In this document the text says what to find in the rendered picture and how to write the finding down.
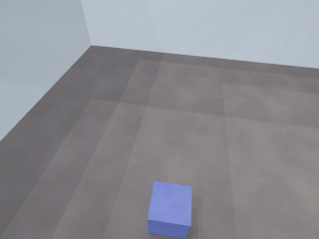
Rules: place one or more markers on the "carton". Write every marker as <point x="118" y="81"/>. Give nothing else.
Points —
<point x="170" y="210"/>

